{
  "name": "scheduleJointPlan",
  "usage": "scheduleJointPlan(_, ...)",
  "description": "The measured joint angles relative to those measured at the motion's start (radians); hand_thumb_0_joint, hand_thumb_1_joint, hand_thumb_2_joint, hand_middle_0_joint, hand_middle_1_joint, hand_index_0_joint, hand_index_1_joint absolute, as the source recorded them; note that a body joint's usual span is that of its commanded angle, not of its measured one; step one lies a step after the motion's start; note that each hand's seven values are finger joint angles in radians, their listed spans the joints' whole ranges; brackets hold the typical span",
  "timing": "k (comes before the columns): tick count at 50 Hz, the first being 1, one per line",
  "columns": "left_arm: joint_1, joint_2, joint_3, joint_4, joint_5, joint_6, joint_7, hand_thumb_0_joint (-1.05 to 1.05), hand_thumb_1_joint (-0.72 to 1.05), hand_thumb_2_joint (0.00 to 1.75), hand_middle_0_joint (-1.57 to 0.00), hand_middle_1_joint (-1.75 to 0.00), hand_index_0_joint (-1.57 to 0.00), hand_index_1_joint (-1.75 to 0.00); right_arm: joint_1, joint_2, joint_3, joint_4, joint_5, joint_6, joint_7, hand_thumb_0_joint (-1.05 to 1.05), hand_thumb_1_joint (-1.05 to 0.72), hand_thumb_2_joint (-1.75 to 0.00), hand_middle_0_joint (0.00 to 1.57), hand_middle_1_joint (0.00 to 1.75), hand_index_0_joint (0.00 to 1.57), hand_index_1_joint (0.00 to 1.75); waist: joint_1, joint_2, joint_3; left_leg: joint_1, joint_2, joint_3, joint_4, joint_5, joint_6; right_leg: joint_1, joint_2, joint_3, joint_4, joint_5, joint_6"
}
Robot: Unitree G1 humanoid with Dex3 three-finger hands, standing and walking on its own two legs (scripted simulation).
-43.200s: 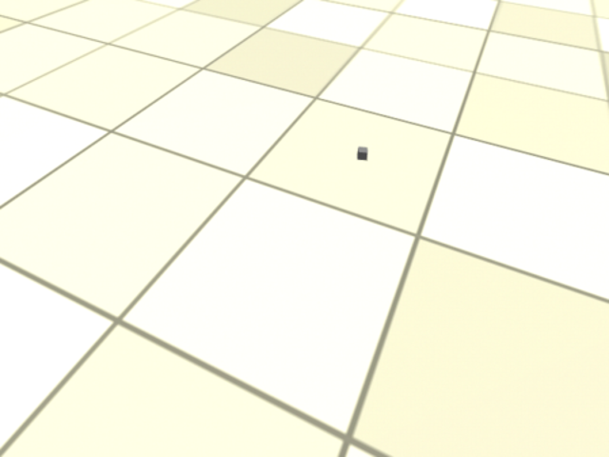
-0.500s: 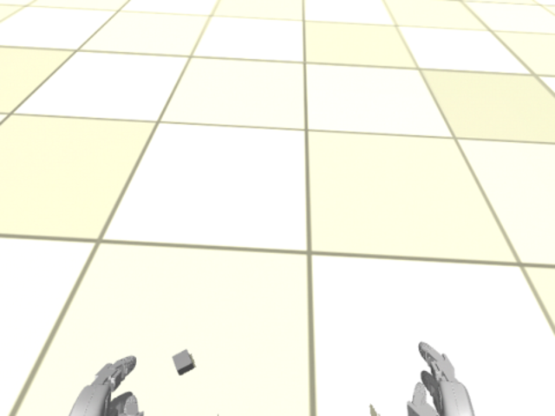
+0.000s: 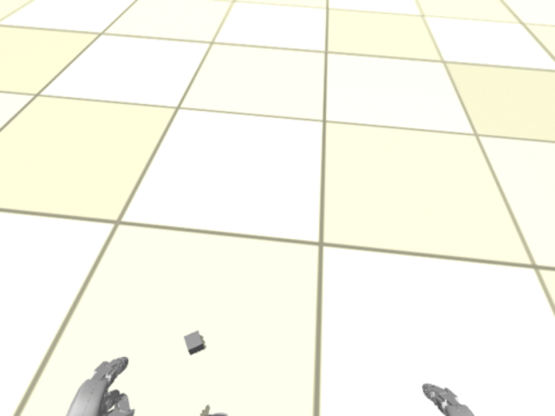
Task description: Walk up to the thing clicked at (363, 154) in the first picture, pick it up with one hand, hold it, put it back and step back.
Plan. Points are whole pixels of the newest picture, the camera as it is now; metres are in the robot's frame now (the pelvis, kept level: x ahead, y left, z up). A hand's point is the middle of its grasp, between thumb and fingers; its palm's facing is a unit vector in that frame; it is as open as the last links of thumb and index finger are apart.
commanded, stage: stand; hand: left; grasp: from above
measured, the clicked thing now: (194, 342) +0.46 +0.27 -0.71
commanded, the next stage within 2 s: none
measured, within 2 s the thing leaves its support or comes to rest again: neither
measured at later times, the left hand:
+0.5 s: hand out of the picture +0.04 +0.24 -0.12, palm faces +0.03 -0.94 -0.33, open 7.4 cm
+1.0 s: hand out of the picture +0.07 +0.24 -0.11, palm faces +0.01 -0.94 -0.34, open 7.4 cm
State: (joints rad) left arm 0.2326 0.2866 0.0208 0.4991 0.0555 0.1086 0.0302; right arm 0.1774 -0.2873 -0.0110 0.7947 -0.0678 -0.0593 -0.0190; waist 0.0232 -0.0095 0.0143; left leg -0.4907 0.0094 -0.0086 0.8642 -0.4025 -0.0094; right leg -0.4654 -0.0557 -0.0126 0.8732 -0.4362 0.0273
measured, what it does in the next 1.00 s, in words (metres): stands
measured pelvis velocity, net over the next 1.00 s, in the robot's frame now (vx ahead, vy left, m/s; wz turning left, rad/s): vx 0.01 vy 0.00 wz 0.00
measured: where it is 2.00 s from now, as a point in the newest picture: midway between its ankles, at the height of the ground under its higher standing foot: outside the picture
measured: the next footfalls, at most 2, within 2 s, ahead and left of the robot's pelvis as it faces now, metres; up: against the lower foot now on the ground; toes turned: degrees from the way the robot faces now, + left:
none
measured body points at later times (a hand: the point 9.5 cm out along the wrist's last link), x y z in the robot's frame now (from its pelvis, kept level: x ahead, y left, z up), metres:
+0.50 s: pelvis +0.01 +0.01 +0.04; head +0.01 +0.00 +0.49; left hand +0.04 +0.29 -0.10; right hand +0.08 -0.27 -0.10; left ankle +0.03 +0.13 -0.70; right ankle +0.01 -0.14 -0.70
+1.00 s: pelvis +0.01 +0.00 +0.05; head +0.01 -0.01 +0.50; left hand +0.07 +0.29 -0.09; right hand +0.07 -0.29 -0.09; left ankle +0.03 +0.13 -0.70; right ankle +0.01 -0.14 -0.70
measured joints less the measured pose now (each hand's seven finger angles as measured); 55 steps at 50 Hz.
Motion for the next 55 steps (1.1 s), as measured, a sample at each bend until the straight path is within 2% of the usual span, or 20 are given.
scheduleJointPlan(8,0.009,0.007,0.027,0.310,-0.002,-0.069,0.002,0.01,0.90,0.90,-0.21,-0.30,-0.20,-0.30,0.023,-0.019,-0.036,0.119,0.010,0.042,0.013,0.01,-0.90,-0.90,0.20,0.30,0.21,0.30,-0.006,0.012,0.027,0.123,0.004,-0.002,-0.134,0.051,0.002,0.131,0.006,-0.008,-0.152,0.062,0.005)
scheduleJointPlan(20,-0.004,-0.014,0.015,0.545,-0.019,-0.093,0.004,0.01,0.90,0.90,-0.21,-0.30,-0.20,-0.30,0.013,0.003,-0.018,0.245,0.031,0.060,0.001,0.00,-0.91,-0.90,0.20,0.30,0.21,0.30,-0.003,0.019,0.053,0.284,0.001,0.001,-0.352,0.152,0.004,0.297,0.005,-0.013,-0.382,0.171,0.011)
scheduleJointPlan(32,-0.062,0.002,0.013,0.627,-0.020,-0.105,0.002,0.00,0.90,0.90,-0.21,-0.30,-0.20,-0.30,-0.025,-0.004,-0.010,0.299,0.040,0.058,0.003,0.00,-0.91,-0.90,0.20,0.30,0.21,0.30,-0.006,0.029,0.055,0.350,-0.002,0.000,-0.462,0.211,0.001,0.357,0.003,-0.016,-0.479,0.222,0.011)
scheduleJointPlan(55,-0.111,0.016,0.011,0.662,-0.027,-0.112,-0.011,0.00,0.90,0.90,-0.21,-0.30,-0.20,-0.30,-0.044,-0.034,-0.001,0.344,0.044,0.059,0.009,0.00,-0.91,-0.90,0.20,0.30,0.21,0.30,-0.019,0.025,0.056,0.368,0.014,0.001,-0.510,0.236,-0.011,0.374,0.020,-0.017,-0.530,0.251,-0.001)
